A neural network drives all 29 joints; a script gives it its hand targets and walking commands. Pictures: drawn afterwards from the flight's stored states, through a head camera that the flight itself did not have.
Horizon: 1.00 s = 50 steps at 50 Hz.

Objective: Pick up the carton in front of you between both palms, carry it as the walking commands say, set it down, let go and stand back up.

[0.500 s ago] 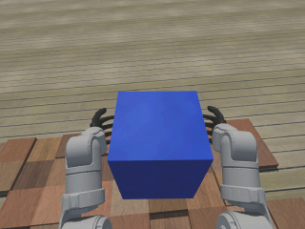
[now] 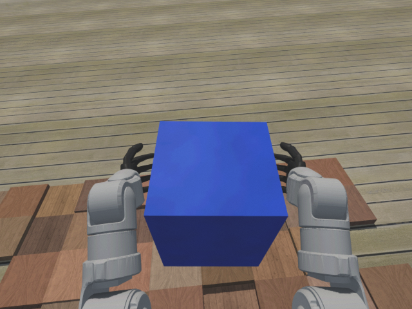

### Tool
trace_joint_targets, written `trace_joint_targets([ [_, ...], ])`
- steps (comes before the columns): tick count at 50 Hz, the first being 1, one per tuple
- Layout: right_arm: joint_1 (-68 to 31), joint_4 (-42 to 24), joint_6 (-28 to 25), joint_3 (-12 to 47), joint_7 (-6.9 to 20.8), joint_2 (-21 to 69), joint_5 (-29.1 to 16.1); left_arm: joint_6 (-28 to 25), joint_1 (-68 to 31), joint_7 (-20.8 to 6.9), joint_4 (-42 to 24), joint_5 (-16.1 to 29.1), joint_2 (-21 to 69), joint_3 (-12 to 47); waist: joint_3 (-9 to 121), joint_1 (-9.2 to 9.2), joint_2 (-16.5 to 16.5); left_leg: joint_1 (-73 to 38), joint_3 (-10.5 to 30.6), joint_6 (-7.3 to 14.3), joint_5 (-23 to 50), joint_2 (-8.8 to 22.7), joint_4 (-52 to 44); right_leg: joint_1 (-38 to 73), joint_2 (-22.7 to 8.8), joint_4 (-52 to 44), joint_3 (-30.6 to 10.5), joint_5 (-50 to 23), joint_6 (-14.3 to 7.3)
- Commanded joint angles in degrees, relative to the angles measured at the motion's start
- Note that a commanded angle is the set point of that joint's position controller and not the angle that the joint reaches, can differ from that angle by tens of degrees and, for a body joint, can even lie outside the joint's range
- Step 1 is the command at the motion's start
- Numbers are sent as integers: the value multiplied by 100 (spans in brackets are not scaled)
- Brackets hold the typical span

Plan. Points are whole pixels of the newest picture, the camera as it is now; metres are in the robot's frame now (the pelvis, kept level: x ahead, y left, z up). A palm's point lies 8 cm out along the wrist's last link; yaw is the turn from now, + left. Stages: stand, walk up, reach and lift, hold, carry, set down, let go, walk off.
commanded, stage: carry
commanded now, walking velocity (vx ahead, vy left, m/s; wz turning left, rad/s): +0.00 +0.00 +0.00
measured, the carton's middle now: (212, 198) +0.34 +0.00 +0.05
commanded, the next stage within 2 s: none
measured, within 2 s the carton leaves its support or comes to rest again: neither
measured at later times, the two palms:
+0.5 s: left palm (128, 132) +0.41 +0.16 +0.18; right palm (281, 135) +0.40 -0.14 +0.16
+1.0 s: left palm (141, 77) +0.65 +0.18 +0.17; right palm (253, 78) +0.65 -0.12 +0.15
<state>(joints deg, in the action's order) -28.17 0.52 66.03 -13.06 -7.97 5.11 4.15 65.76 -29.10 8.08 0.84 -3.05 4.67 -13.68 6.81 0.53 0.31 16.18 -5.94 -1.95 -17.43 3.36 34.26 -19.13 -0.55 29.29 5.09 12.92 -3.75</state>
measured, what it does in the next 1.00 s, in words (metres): walks ahead: right foot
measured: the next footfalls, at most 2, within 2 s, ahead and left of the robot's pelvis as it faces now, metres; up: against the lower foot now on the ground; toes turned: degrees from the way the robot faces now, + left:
right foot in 0.58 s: +0.23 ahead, -0.07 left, +0.00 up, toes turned -3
left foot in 1.04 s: +0.53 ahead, +0.13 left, +0.04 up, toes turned +5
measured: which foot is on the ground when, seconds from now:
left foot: down 0.00-0.58, up 0.60-1.00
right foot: down 0.00-0.34, up 0.36-0.56, down 0.58-1.00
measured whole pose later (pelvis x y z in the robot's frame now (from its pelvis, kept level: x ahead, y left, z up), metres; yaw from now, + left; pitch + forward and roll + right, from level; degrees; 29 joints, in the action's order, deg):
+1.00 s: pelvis +0.30 +0.02 +0.00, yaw +0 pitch +4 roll +1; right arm -36.3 -6.6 72.2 -17.1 -8.9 4.3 3.5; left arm 70.4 -39.6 10.6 -2.1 0.2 3.5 -15.4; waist 4.7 3.2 -0.9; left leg 44.2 -6.9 4.4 -12.5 3.1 49.6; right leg -6.0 0.2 24.8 3.3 22.8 -2.5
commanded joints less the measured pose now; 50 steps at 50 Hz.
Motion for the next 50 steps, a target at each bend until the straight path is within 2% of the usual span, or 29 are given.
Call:
trace_joint_targets([
  [1,-3401,-268,-2,3433,431,4656,-1314,12,-3410,-544,-210,1531,4778,3387,1691,63,124,-240,494,252,648,461,-387,938,-813,-446,-804,-1803,-23],
  [2,-3511,-495,-52,3501,461,4791,-1489,-22,-3441,-572,-282,1635,4907,3429,1683,42,-112,-336,505,298,711,352,-510,878,-814,-309,-842,-1895,-71],
  [5,-3878,-284,-43,3538,470,4979,-1518,-35,-3426,-566,-148,1423,4667,3291,1666,-39,474,-349,469,245,314,290,-470,965,-806,-610,-868,-1384,146],
  [9,-4254,-976,-59,3659,421,5000,-1741,-64,-3823,-507,-842,1708,4896,3421,1551,158,877,661,-213,265,-1083,-158,-1,1434,-1331,-1457,-1743,2124,-543],
  [12,-4048,-917,-16,3756,384,4670,-1857,-36,-4070,-354,-1218,1743,4470,3513,1617,260,812,943,-305,430,-806,-436,-211,2111,-1307,-927,-1688,-117,-701],
  [15,-3995,-717,157,3354,252,4240,-1730,140,-4067,-270,-1054,1832,4141,3478,1873,117,626,-248,-190,564,-660,-305,-775,1479,-1138,-580,-1174,494,-443],
  [17,-3878,-451,273,3065,184,3880,-1538,278,-4278,-249,-1062,1840,4010,3541,1695,-142,-294,-1150,594,863,-359,107,-821,354,-685,248,-644,126,-251],
  [18,-3713,-312,355,2926,101,3659,-1429,385,-4065,-258,-620,1921,4002,3375,1480,-284,-983,-1655,1619,1114,177,865,-969,-716,-298,1061,-54,775,10],
  [19,-3854,-510,404,2970,88,3638,-1349,417,-4265,-270,-869,1849,4015,3297,992,-360,-998,-2272,2598,1543,484,1423,-1168,-2059,-43,1359,53,1260,103],
  [20,-4069,-354,461,2924,75,3744,-1467,476,-4518,-246,-935,2001,4022,3325,691,-456,-1359,-2650,2811,1796,1352,1621,-1042,-2805,-117,1499,-18,1858,116],
  [21,-4170,-460,511,2952,81,3764,-1552,548,-4359,-232,-640,1843,4005,3125,679,-661,-1335,-2894,2687,1796,2553,1591,-920,-3123,-106,1638,-22,2170,125],
  [24,-4840,-658,532,3258,237,4180,-1834,560,-4492,-204,-341,1524,4043,2749,790,-503,-202,-2194,2481,1540,1988,1622,-1126,-2498,-125,1734,36,1527,119],
  [25,-4620,-406,540,3008,244,3944,-1711,632,-4144,-201,-19,1468,4106,2757,965,-367,-1145,-1874,2042,1324,1172,1472,-1160,-2079,-201,1287,-85,904,94],
  [26,-4766,-346,522,3199,303,4335,-1814,595,-4204,-207,-48,1221,4005,2628,793,-440,-968,-1793,1765,1269,1475,1199,-1014,-1863,-14,885,259,673,192],
  [27,-4821,-370,484,3056,355,4207,-1795,620,-4095,-232,283,1337,4223,2781,897,-195,-1168,-1187,1185,964,1585,986,-792,-765,340,296,523,402,126],
  [28,-4767,-294,479,3264,396,4505,-1916,582,-3899,-265,322,1310,4389,2519,1247,185,-643,-251,826,810,2297,871,-117,860,475,-105,722,-35,3],
  [29,-5027,-373,451,3258,407,4617,-2051,560,-3894,-278,561,1253,4436,2469,1652,498,60,952,16,433,1849,364,1233,2578,-146,-264,-139,250,-211],
  [30,-5055,-408,435,3324,456,4851,-2075,451,-4187,-281,49,1317,4315,2597,1969,607,1728,1994,-239,96,-776,-388,2677,3274,-1656,-1352,-3104,841,-516],
  [31,-5459,-588,398,3349,465,4829,-2205,462,-4113,-268,200,1326,4485,2607,1997,543,1476,2468,446,169,-1201,-510,3404,3406,-1763,-1687,-3966,1296,-640],
  [32,-5388,-350,413,3237,427,4894,-2170,446,-4607,-296,-139,1457,4459,2839,1868,470,1353,3050,521,282,-952,-419,4135,3554,-1872,-1343,-3912,870,-866],
  [33,-5557,-738,367,3228,417,4905,-2139,402,-5038,-332,-447,1732,4728,3127,1782,550,778,3443,426,407,-902,-289,4890,3363,-1937,-1096,-3776,-50,-1328],
  [34,-5179,-700,357,3051,375,4841,-1838,335,-5449,-358,-1072,1902,4930,3307,1809,362,-165,3382,550,528,-763,4,5102,2998,-1838,-969,-3192,-265,-1272],
  [35,-5123,-644,382,3181,349,4886,-1927,279,-5434,-374,-1395,2062,4860,3458,1874,297,3,3026,593,538,-483,187,4875,2419,-1630,-960,-2703,173,-970],
  [38,-4581,-798,351,2984,236,4412,-1398,305,-5332,-462,-1411,2373,4965,3754,1914,148,528,3608,547,496,-407,80,4767,2656,-1293,-797,-2259,365,-913],
  [44,-4384,-862,450,2935,159,4062,-1239,431,-5176,-524,-1217,2423,4664,3673,1665,310,276,4127,433,537,-113,241,3558,2713,-1564,-797,-2215,-1772,-1197],
  [45,-4322,-758,464,3064,144,4038,-1255,464,-5000,-574,-995,2516,4786,3635,1519,325,310,3641,-5,527,142,107,2911,2253,-1262,-985,-1400,-2079,-1082],
  [46,-4411,-806,458,2982,162,3815,-1126,523,-4784,-557,-582,2250,4614,3605,1392,373,366,3395,98,533,237,106,2413,2275,-1281,-895,-1595,-2043,-971],
  [48,-4459,-654,545,3158,251,4340,-1400,472,-4847,-549,-864,2167,4555,3473,1387,261,858,2305,-366,635,580,-111,1497,1777,-937,-925,-705,-2914,-700],
  [50,-4640,-642,561,3099,271,4198,-1442,519,-4861,-524,-526,2150,4677,3436,1393,26,1000,1523,-826,709,547,-672,657,1907,-868,-256,-404,-4644,-501],
])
